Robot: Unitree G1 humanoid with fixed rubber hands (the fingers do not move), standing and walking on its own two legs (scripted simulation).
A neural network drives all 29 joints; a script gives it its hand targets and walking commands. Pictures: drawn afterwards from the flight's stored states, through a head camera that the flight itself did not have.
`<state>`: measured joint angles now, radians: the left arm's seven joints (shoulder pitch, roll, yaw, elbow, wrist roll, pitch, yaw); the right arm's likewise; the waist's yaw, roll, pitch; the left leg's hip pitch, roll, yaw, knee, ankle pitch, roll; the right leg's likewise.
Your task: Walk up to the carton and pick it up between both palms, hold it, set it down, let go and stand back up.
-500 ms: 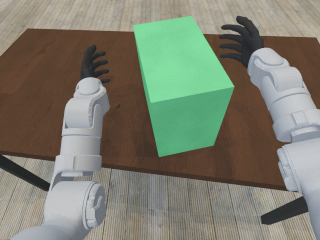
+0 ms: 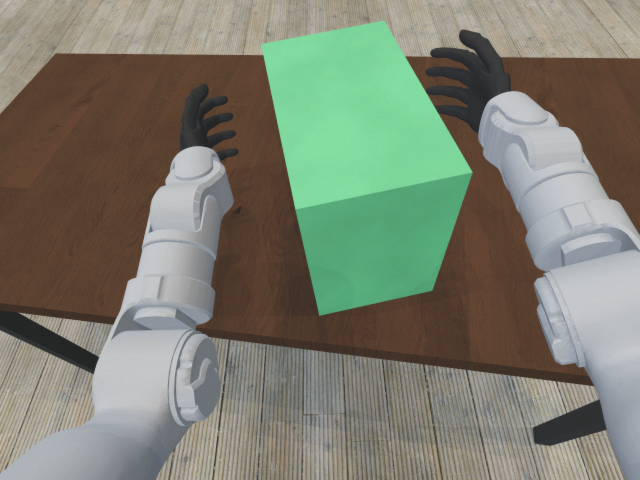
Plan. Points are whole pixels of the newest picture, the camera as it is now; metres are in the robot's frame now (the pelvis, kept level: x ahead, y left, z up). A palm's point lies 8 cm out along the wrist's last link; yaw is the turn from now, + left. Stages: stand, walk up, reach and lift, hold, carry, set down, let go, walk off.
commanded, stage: reach and lift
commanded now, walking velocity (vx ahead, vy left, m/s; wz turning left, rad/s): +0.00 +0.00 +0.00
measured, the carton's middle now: (350, 173) +0.50 +0.09 +0.06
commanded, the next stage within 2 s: none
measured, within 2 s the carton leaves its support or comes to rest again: neither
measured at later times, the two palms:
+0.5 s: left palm (234, 190) +0.41 +0.22 +0.10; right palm (461, 155) +0.52 -0.05 +0.10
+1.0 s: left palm (242, 199) +0.41 +0.21 +0.09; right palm (450, 150) +0.51 -0.03 +0.11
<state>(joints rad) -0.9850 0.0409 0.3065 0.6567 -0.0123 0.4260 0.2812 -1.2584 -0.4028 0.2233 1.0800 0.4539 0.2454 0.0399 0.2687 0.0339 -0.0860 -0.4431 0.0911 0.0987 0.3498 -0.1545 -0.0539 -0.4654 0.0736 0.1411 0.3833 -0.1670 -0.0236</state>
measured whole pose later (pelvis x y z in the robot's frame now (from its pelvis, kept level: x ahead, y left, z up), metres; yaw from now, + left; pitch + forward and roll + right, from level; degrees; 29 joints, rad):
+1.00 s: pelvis -0.01 +0.00 +0.00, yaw +0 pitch +21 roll +0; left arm -0.96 -0.19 0.66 0.86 0.24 0.01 0.20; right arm -1.17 -0.15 -0.26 1.15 -0.09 0.02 0.04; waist 0.27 0.03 -0.18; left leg -0.59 0.10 0.10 0.36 -0.13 -0.05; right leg -0.61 0.08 0.14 0.38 -0.14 -0.02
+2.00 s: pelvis +0.00 +0.00 +0.00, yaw +1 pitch +20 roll +0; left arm -0.95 -0.22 0.79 0.86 0.35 0.01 0.18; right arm -1.16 -0.04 -0.57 1.16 -0.35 -0.04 0.08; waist 0.24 0.03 -0.18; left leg -0.54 0.09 0.10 0.34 -0.13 -0.04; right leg -0.54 0.07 0.13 0.33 -0.13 -0.01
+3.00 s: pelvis +0.00 +0.00 +0.00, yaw +1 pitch +19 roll +0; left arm -0.95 -0.21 0.73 0.86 0.36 0.01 0.20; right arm -1.11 -0.07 -0.46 1.16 -0.36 -0.11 0.05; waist 0.21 0.03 -0.18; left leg -0.54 0.09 0.10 0.34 -0.13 -0.04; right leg -0.54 0.06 0.13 0.33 -0.13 -0.01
